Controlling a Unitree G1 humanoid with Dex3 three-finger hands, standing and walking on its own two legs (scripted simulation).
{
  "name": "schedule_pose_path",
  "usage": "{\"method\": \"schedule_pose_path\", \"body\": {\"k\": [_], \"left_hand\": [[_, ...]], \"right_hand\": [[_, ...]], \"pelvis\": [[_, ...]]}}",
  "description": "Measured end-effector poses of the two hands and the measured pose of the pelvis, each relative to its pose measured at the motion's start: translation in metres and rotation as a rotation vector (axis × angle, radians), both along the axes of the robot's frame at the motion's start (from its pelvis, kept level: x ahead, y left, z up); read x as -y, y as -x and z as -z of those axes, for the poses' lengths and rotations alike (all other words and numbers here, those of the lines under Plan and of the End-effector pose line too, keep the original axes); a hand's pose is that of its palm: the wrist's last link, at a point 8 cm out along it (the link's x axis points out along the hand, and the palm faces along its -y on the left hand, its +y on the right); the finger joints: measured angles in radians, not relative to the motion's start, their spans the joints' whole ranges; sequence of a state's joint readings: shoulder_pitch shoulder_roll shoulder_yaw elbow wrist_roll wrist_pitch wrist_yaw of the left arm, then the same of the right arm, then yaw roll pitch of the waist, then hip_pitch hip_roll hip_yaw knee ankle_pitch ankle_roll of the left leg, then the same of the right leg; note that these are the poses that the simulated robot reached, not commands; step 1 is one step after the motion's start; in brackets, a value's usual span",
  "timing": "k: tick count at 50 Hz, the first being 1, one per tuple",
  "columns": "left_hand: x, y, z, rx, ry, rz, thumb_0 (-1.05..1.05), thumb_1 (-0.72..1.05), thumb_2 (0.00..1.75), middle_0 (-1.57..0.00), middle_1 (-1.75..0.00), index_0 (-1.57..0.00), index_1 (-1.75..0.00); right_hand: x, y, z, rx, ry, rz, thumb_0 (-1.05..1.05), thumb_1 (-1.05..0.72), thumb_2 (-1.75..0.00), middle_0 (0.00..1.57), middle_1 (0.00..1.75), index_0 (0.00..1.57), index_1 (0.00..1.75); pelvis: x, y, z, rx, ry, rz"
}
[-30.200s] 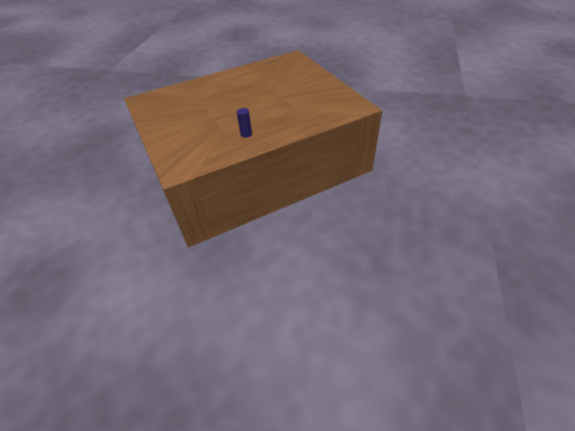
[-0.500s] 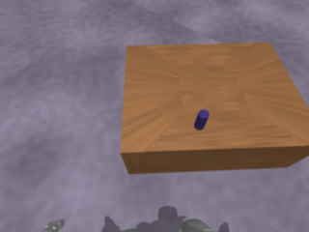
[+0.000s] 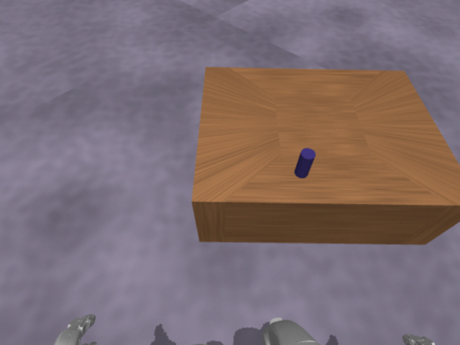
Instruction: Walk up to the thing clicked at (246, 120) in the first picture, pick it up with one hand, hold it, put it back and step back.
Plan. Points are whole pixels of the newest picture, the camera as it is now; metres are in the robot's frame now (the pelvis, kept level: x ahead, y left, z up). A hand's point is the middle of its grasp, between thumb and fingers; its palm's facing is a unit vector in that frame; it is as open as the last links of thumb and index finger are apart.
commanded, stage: step back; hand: right
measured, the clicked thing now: (304, 163) +0.72 -0.25 -0.34
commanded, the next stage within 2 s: none
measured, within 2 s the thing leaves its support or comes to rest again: neither
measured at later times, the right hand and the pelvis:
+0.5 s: hand out of the picture -0.06 -0.33 -0.14, palm faces +0.03 +0.92 -0.40, open 7.3 cm; pelvis -0.15 -0.05 +0.01, yaw -4 degrees
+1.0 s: hand out of the picture -0.19 -0.36 -0.14, palm faces -0.03 +0.91 -0.42, open 7.3 cm; pelvis -0.32 -0.08 -0.01, yaw -3 degrees
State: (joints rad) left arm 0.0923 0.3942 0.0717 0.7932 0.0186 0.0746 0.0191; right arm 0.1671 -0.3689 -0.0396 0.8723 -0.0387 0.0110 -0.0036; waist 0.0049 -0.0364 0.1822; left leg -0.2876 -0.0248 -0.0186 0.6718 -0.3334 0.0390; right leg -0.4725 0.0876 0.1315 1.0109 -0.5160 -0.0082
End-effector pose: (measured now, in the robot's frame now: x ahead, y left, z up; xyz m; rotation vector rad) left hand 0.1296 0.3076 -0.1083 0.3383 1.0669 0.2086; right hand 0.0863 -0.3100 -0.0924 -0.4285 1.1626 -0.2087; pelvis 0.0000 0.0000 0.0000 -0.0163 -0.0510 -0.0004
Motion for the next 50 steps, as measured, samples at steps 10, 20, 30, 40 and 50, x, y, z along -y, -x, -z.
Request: {"method": "schedule_pose_path", "body": {"k": [10, 20, 30, 40, 50], "left_hand": [[-0.001, 0.103, 0.005, -0.162, -0.003, -0.006, 0.00, 0.91, 0.89, -0.20, -0.30, -0.20, -0.30], [0.039, 0.188, -0.001, -0.185, -0.027, 0.015, 0.00, 0.91, 0.89, -0.20, -0.30, -0.20, -0.30], [0.049, 0.209, -0.023, -0.056, -0.066, 0.007, 0.01, 0.90, 0.89, -0.21, -0.30, -0.21, -0.30], [0.051, 0.243, -0.009, 0.012, -0.011, -0.012, 0.00, 0.91, 0.89, -0.20, -0.30, -0.20, -0.30], [0.077, 0.346, 0.000, -0.085, -0.045, 0.011, 0.00, 0.91, 0.89, -0.20, -0.30, -0.20, -0.30]], "right_hand": [[0.011, 0.043, -0.022, 0.081, 0.024, 0.023, 0.00, -0.90, -0.90, 0.21, 0.30, 0.21, 0.30], [0.057, 0.113, 0.009, 0.102, -0.009, 0.067, 0.00, -0.90, -0.90, 0.21, 0.30, 0.21, 0.30], [0.057, 0.208, 0.021, -0.058, -0.037, 0.054, 0.00, -0.91, -0.90, 0.21, 0.30, 0.21, 0.30], [0.043, 0.261, 0.012, -0.046, -0.030, 0.005, 0.00, -0.91, -0.90, 0.21, 0.30, 0.21, 0.30], [0.087, 0.280, 0.011, 0.110, -0.017, -0.020, 0.00, -0.90, -0.90, 0.21, 0.30, 0.21, 0.30]], "pelvis": [[0.009, 0.056, -0.009, -0.020, 0.013, 0.062], [0.041, 0.128, 0.005, -0.009, -0.003, 0.085], [0.049, 0.180, -0.003, -0.031, -0.044, 0.015], [0.051, 0.246, 0.000, -0.010, -0.017, -0.021], [0.082, 0.319, 0.009, -0.025, -0.005, 0.045]]}}
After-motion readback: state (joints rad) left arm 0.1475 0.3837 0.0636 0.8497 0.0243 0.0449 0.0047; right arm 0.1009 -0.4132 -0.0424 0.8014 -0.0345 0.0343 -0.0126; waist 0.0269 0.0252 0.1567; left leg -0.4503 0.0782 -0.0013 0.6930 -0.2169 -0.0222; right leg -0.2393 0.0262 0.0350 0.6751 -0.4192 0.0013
